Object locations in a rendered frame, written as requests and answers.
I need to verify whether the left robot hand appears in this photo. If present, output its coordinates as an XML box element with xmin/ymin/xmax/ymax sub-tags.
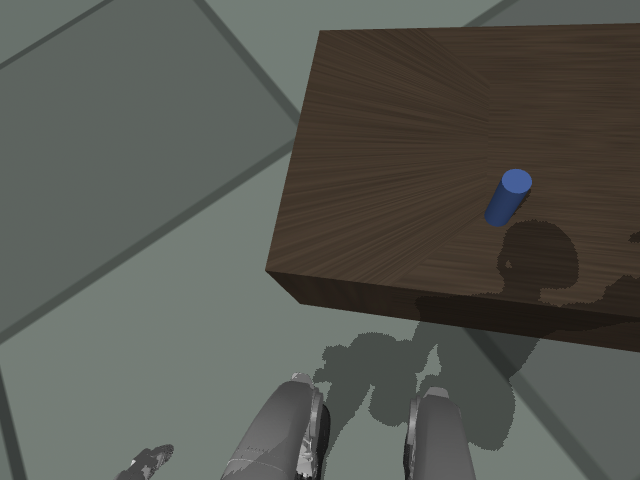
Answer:
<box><xmin>113</xmin><ymin>444</ymin><xmax>174</xmax><ymax>480</ymax></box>

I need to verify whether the left robot foot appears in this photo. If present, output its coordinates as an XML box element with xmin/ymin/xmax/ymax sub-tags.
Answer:
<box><xmin>294</xmin><ymin>404</ymin><xmax>330</xmax><ymax>480</ymax></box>

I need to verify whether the can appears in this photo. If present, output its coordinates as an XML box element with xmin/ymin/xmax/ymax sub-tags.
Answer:
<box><xmin>484</xmin><ymin>169</ymin><xmax>532</xmax><ymax>227</ymax></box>

